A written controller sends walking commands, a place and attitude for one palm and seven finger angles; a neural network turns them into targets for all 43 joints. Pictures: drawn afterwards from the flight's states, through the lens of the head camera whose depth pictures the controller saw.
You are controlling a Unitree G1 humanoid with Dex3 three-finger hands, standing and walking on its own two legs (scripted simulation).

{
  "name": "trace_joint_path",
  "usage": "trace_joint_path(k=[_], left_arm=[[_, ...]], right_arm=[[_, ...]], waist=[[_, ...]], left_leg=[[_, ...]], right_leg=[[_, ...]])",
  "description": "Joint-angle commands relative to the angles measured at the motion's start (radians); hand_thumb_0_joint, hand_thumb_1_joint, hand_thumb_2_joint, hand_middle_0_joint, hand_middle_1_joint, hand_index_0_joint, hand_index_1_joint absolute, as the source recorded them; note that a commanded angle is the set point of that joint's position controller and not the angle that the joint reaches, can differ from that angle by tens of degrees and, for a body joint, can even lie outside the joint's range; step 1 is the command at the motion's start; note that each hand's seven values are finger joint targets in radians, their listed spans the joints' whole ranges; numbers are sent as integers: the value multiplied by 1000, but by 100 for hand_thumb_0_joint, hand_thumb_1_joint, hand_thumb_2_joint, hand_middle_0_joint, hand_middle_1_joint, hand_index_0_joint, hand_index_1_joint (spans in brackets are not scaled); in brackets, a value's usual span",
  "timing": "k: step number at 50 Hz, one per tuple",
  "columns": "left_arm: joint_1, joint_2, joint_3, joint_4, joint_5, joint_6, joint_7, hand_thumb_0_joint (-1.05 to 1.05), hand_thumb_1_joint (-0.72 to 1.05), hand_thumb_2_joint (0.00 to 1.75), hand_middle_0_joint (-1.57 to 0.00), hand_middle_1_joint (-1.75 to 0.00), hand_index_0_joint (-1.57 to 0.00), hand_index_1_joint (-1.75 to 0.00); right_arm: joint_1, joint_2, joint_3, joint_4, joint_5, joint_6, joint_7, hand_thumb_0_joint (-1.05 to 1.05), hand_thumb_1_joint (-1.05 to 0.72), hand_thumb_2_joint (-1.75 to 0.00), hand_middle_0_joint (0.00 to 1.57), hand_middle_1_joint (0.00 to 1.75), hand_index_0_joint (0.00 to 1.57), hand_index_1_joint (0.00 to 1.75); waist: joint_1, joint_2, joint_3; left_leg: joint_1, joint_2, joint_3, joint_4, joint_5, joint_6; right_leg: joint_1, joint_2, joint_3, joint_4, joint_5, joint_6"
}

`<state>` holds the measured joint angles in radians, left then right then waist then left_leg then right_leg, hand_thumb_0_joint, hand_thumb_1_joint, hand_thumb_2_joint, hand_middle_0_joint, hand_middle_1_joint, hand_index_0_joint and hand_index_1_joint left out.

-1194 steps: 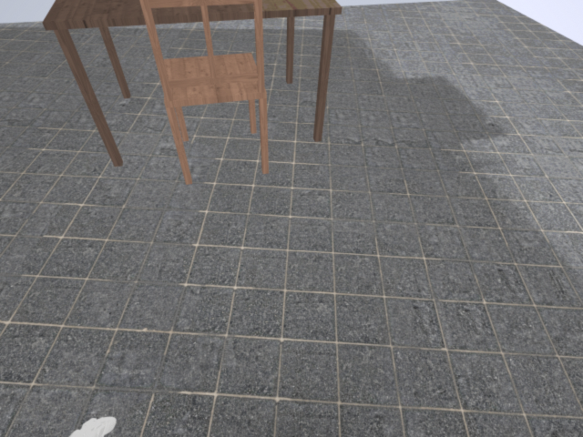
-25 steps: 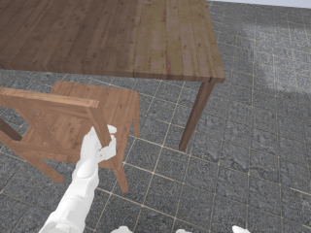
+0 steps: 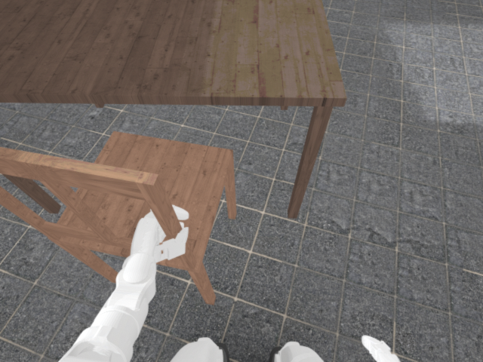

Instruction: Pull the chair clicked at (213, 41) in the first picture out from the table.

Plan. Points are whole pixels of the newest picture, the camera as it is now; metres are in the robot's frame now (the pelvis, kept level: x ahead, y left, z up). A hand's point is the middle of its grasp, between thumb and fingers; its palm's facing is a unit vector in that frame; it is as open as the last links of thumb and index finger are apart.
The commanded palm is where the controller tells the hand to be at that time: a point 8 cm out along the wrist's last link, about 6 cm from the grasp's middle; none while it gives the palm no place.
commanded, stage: step backward, pulling the chair out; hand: left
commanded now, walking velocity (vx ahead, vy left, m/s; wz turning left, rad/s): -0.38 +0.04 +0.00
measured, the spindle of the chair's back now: (84, 213) +0.39 +0.35 -0.07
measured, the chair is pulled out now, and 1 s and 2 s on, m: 0.13 0.18 0.38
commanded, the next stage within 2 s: none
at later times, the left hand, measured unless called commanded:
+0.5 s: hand (182, 256) +0.30 +0.12 -0.06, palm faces -0.01 -0.98 -0.19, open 5.8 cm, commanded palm +0.28 +0.17 -0.05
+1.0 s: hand (184, 267) +0.27 +0.12 -0.06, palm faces -0.03 -0.98 -0.19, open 5.9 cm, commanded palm +0.25 +0.17 -0.06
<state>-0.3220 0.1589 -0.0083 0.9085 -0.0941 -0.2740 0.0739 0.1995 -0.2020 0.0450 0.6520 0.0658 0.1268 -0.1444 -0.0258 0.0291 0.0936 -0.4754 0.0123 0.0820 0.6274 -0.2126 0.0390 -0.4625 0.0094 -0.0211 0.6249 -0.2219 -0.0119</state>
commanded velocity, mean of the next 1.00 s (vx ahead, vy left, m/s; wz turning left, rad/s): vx -0.38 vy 0.02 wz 0.00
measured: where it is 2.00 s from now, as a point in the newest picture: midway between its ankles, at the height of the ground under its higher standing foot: outside the picture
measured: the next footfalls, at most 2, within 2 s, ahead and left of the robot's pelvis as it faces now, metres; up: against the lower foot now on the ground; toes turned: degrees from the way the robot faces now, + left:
left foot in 0.70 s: -0.03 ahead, +0.14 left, +0.00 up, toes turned -2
right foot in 1.32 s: -0.07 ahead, -0.10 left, +0.00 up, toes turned -4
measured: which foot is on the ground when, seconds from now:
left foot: down 0.00-0.54, up 0.56-0.68, down 0.70-1.00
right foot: down 0.00-1.00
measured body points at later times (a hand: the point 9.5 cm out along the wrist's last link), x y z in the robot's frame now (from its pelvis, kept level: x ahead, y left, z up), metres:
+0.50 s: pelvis -0.04 +0.00 +0.00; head +0.02 -0.01 +0.44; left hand +0.29 +0.18 -0.04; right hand +0.07 -0.24 -0.13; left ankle +0.07 +0.10 -0.72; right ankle +0.04 -0.12 -0.72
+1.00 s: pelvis -0.07 +0.00 +0.01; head +0.01 -0.02 +0.45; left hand +0.27 +0.17 -0.04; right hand +0.05 -0.24 -0.13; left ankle -0.05 +0.13 -0.71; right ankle -0.02 -0.11 -0.72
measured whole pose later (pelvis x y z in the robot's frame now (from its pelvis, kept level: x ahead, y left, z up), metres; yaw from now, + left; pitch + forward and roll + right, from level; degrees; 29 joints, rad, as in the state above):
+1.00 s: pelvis -0.07 +0.00 +0.01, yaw -1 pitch +2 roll +0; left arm -0.39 0.17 0.01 0.90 -0.04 -0.19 0.09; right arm 0.15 -0.20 0.04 0.67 0.03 0.06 -0.10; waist -0.05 0.03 0.16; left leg -0.42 0.03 -0.03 0.72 -0.34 -0.04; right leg -0.39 0.01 -0.04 0.55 -0.20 -0.03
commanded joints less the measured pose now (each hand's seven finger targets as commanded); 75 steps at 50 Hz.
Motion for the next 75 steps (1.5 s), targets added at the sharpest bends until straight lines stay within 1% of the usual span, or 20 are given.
trace_joint_path(k=[1, 6, 15, 19, 23, 26, 31, 35, 39, 42, 45, 47, 49, 52, 55, 61, 65, 69, 71, 75], left_arm=[[-350, 205, 4, -146, 59, -45, 36, 0, 90, 90, -50, -145, -50, -145], [-379, 179, -22, -112, 69, -52, 45, 0, 90, 90, -50, -145, -50, -145], [-378, 109, -54, -160, 59, -32, 43, 0, 90, 90, -50, -145, -50, -145], [-347, 108, -49, -157, 72, -35, 29, 0, 90, 90, -50, -145, -50, -145], [-311, 141, -10, -154, 77, -20, 30, 0, 90, 90, -50, -145, -50, -145], [-301, 188, 12, -165, 77, -39, 41, 0, 90, 90, -50, -145, -50, -145], [-333, 178, 10, -185, 80, 15, 44, 0, 90, 90, -50, -145, -50, -145], [-322, 136, -20, -208, 87, 40, 46, 0, 90, 90, -50, -145, -50, -145], [-377, 62, -70, -273, 90, 34, 22, 0, 90, 90, -50, -145, -50, -145], [-325, 80, -41, -247, 101, 29, 23, 0, 90, 90, -50, -145, -50, -145], [-314, 114, -21, -238, 109, 14, 17, 0, 90, 90, -50, -145, -50, -145], [-259, 170, 30, -200, 93, 18, 24, 0, 90, 90, -50, -145, -50, -145], [-237, 162, 18, -211, 85, 43, 17, 0, 90, 90, -50, -145, -50, -145], [-224, 156, 14, -241, 86, 66, 22, 0, 90, 90, -50, -145, -50, -145], [-251, 125, -26, -310, 80, 77, 24, 0, 90, 90, -50, -145, -50, -145], [-329, 97, -48, -339, 86, 56, 19, 0, 90, 90, -50, -145, -50, -145], [-301, 102, -27, -260, 104, 29, 20, 0, 90, 90, -50, -145, -50, -145], [-319, 188, 14, -197, 92, 11, 21, 0, 90, 90, -50, -145, -50, -145], [-249, 195, 27, -151, 86, 32, 19, 0, 90, 90, -50, -145, -50, -145], [-241, 140, 4, -170, 87, 55, 25, 0, 90, 90, -50, -145, -50, -145]], right_arm=[[42, -161, -72, -70, -3, -72, -22, 0, -90, -90, 20, 30, 20, 30], [35, -167, -66, -39, -3, -108, -18, 0, -90, -90, 20, 30, 20, 30], [-19, -154, -39, -74, -19, -116, -22, 0, -90, -90, 20, 30, 20, 30], [8, -160, -49, -72, -29, -129, -12, 0, -90, -90, 20, 30, 20, 30], [-23, -169, -63, -88, -26, -128, -9, 0, -90, -90, 20, 30, 20, 30], [34, -163, -75, -68, -23, -139, -7, 0, -90, -90, 20, 30, 20, 30], [-16, -138, -43, -54, -29, -144, 4, 0, -90, -90, 20, 30, 20, 30], [-7, -188, -60, -59, -32, -115, -9, 0, -90, -90, 20, 30, 20, 30], [4, -141, -55, -76, -51, -99, 12, 0, -90, -90, 20, 30, 20, 30], [28, -147, -68, -65, -58, -100, 30, 0, -90, -90, 20, 30, 20, 30], [18, -145, -69, -74, -48, -94, 34, 0, -90, -90, 20, 30, 20, 30], [14, -166, -88, -74, -37, -91, 19, 0, -90, -90, 20, 30, 20, 30], [-36, -146, -75, -95, -34, -86, 18, 0, -90, -90, 20, 30, 20, 30], [-33, -138, -53, -87, -36, -76, 9, 0, -90, -90, 20, 30, 20, 30], [-42, -171, -62, -106, -38, -57, -5, 0, -90, -90, 20, 30, 20, 30], [-49, -133, -57, -113, -52, -51, 5, 0, -90, -90, 20, 30, 20, 30], [5, -139, -72, -69, -57, -80, 32, 0, -90, -90, 20, 30, 20, 30], [-2, -144, -89, -64, -33, -78, 18, 0, -90, -90, 20, 30, 20, 30], [-50, -151, -87, -80, -27, -84, 15, 0, -90, -90, 20, 30, 20, 30], [-43, -124, -51, -70, -33, -92, 15, 0, -90, -90, 20, 30, 20, 30]], waist=[[-24, -63, -343], [-26, -54, -354], [10, 148, -319], [-3, 67, -367], [11, 83, -283], [-8, -149, -332], [-4, -168, -356], [4, 103, -361], [-6, 196, -403], [-5, 131, -395], [-17, 20, -434], [-14, -125, -504], [10, -83, -474], [-6, -99, -435], [-19, -12, -421], [-11, 240, -369], [-9, 106, -407], [-28, -125, -451], [11, -141, -440], [8, -108, -391]], left_leg=[[259, 54, -129, -26, -157, -25], [301, 41, -130, -45, -64, -27], [214, 264, -339, -313, -89, 78], [253, 204, -220, -183, 94, 38], [47, 173, -214, -212, -312, 17], [255, 20, -106, 146, -242, -54], [130, -5, -169, 126, -245, -55], [250, 187, -316, -173, 474, 16], [376, 251, -288, -174, 619, 53], [465, 241, -247, -66, 862, 35], [321, 163, -165, 24, 645, -47], [146, 39, -110, 140, 77, -94], [71, 3, -170, 225, -273, -82], [135, 32, -170, 8, -181, -72], [282, 135, -232, -197, 398, -17], [271, 254, -265, -275, 417, 56], [485, 246, -229, -84, 743, 47], [244, 61, -72, 68, 132, -80], [105, -6, -141, 231, -230, -74], [104, 9, -179, 135, -253, -67]], right_leg=[[-6, -199, 240, -274, -121, -50], [13, -214, 198, -294, -66, -37], [68, -50, 60, 98, -179, -19], [164, -72, 75, -57, 40, -13], [155, -101, 125, -54, -205, -46], [-62, -279, 342, -335, -338, -119], [215, -341, 243, -257, 241, -129], [169, -99, 43, 50, 304, 18], [76, -55, 26, 144, -100, 8], [102, -66, 38, 23, 99, -7], [322, -155, 104, -97, 665, -42], [510, -288, 216, -110, 1030, -111], [455, -374, 249, -186, 867, -139], [412, -323, 151, -172, 692, -104], [290, -125, 27, -68, 461, 21], [138, -41, 18, 139, -154, 7], [137, -57, 38, -89, 79, 1], [370, -234, 160, -195, 742, -36], [382, -334, 215, -241, 751, -74], [380, -339, 173, -253, 543, -121]])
